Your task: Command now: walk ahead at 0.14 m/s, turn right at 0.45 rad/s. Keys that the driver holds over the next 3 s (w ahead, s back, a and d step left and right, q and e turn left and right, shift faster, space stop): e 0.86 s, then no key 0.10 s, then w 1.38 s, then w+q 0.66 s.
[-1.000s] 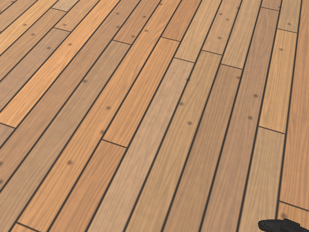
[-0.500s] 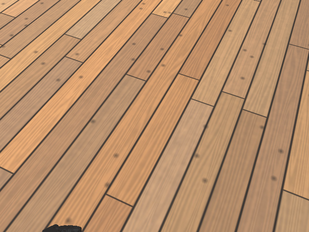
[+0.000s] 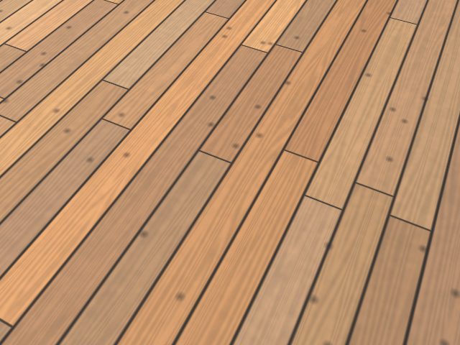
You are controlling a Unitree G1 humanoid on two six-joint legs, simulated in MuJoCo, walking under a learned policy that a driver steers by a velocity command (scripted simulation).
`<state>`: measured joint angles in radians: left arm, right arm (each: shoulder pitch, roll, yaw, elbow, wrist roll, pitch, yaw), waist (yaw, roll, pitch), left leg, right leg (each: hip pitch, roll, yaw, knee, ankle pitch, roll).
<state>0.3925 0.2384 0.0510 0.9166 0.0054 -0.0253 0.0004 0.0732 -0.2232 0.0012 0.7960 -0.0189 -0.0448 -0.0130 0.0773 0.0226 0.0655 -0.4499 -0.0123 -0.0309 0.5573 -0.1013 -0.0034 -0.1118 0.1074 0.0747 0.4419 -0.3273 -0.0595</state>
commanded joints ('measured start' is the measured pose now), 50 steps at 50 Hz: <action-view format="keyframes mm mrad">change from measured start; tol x16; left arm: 1 -56 132 35 -102 -17 -8 8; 3 128 110 35 -90 -10 20 29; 21 -131 109 26 -206 4 100 -45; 24 -109 334 74 -239 16 75 -24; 29 -240 188 45 -255 8 69 5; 50 -145 198 52 -253 37 66 8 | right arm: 1 223 -194 -55 -5 -19 -37 -28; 25 36 -153 -78 -128 -16 94 -19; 50 169 -268 -89 -133 -18 56 -20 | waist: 1 -124 10 -165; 3 -83 227 -350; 7 -43 110 -110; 20 -76 136 -132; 22 -39 67 -124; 24 -53 -372 -12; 27 -93 -156 14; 46 -105 -143 -131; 50 -88 161 -93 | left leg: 1 390 161 -132 -161 321 63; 2 568 435 -346 -91 810 166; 6 312 317 -211 -241 331 213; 20 196 329 28 -248 -70 186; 22 111 304 96 -133 -97 102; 24 -232 25 212 243 -529 -56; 30 -124 24 11 524 -239 -29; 38 -121 4 -17 305 -302 -39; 46 240 -46 -5 -97 -200 15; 50 289 395 -497 -368 -290 255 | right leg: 1 -139 -138 148 273 454 -19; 2 -294 3 19 516 -237 6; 3 -354 17 -39 687 -402 10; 10 -336 -80 -55 710 -118 99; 21 -89 -96 -166 165 -43 17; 23 3 -205 77 -156 -13 -31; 24 -43 -494 515 -250 107 -148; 29 -81 -266 201 -154 351 -142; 45 -54 -237 422 -34 513 -133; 50 -387 25 91 490 -234 30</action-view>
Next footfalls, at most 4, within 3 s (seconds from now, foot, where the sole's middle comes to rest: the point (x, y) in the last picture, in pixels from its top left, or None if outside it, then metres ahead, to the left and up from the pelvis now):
0.02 left None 0.15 0.10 -0.77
0.46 right None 0.02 -0.10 -0.77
0.96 left None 0.10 0.07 -0.77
1.38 right None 0.06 -0.17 -0.77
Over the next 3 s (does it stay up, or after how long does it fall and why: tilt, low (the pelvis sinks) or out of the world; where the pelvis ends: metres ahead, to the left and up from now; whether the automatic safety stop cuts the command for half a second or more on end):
stays up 0.77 -0.52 -0.02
